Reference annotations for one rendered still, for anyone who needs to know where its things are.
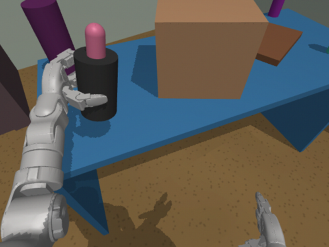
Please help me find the armchair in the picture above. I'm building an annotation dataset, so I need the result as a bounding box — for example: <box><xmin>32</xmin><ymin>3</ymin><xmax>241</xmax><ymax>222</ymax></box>
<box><xmin>0</xmin><ymin>45</ymin><xmax>31</xmax><ymax>135</ymax></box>

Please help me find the desk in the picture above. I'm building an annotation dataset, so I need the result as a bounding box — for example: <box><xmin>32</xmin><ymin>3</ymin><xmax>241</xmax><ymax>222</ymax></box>
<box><xmin>37</xmin><ymin>8</ymin><xmax>329</xmax><ymax>236</ymax></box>

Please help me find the left robot arm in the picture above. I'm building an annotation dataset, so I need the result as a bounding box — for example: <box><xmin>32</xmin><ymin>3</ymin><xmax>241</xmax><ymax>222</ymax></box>
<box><xmin>0</xmin><ymin>93</ymin><xmax>69</xmax><ymax>247</ymax></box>

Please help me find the left robot hand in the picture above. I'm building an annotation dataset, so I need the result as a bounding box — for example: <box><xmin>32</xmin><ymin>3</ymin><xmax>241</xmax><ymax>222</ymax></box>
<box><xmin>42</xmin><ymin>48</ymin><xmax>108</xmax><ymax>111</ymax></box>

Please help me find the right robot hand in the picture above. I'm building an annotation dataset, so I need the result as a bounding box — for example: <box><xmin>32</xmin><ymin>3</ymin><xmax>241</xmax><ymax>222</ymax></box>
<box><xmin>238</xmin><ymin>192</ymin><xmax>286</xmax><ymax>247</ymax></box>

